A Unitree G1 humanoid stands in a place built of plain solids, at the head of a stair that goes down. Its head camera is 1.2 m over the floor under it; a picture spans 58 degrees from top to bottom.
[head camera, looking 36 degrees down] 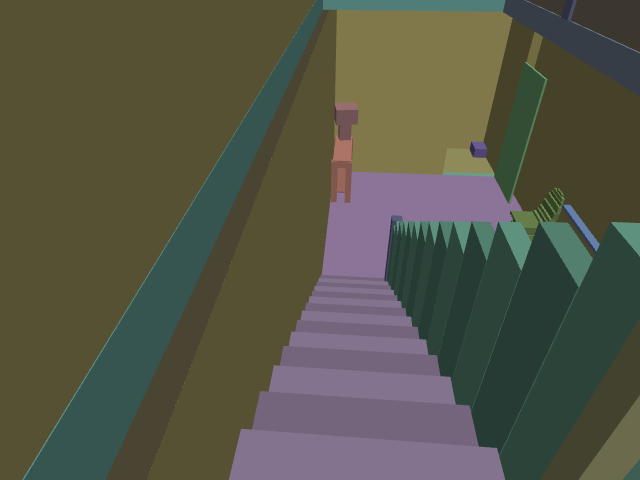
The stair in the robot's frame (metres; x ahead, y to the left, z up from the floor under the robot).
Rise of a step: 0.18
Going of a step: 0.27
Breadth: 0.85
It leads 4 degrees to the right of straight ahead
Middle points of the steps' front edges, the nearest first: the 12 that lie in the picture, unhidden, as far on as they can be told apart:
0.78 -0.16 -0.18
1.05 -0.18 -0.35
1.32 -0.20 -0.53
1.59 -0.22 -0.71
1.86 -0.24 -0.89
2.12 -0.26 -1.07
2.39 -0.28 -1.24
2.66 -0.30 -1.42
2.93 -0.32 -1.60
3.20 -0.35 -1.78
3.47 -0.37 -1.96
3.74 -0.39 -2.14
